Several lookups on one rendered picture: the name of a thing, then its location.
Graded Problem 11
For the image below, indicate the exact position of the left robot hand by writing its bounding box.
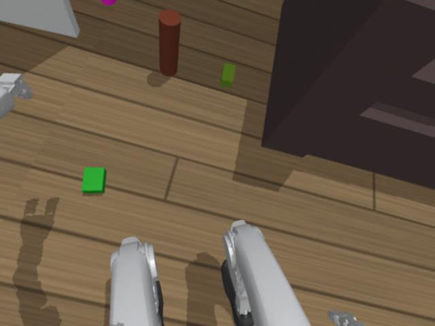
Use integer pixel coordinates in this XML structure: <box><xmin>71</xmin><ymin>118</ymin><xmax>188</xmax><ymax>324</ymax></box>
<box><xmin>0</xmin><ymin>73</ymin><xmax>33</xmax><ymax>119</ymax></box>

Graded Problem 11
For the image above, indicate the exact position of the sofa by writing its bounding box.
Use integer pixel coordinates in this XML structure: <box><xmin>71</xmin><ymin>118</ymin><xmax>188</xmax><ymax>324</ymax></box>
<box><xmin>261</xmin><ymin>0</ymin><xmax>435</xmax><ymax>189</ymax></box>

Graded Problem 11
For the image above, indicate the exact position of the right robot hand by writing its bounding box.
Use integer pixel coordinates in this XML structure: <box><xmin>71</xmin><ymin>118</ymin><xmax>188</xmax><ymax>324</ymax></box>
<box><xmin>328</xmin><ymin>310</ymin><xmax>366</xmax><ymax>326</ymax></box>

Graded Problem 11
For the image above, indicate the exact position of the right robot foot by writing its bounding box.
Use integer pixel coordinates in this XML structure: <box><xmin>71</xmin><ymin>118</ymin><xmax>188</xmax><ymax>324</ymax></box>
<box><xmin>222</xmin><ymin>259</ymin><xmax>254</xmax><ymax>326</ymax></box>

